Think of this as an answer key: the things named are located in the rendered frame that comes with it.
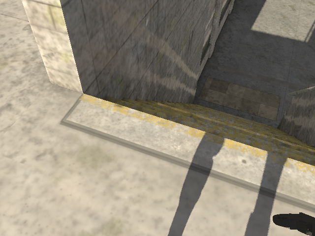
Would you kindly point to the stairs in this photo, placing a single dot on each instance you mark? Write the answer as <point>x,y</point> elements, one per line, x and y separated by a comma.
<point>238,129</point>

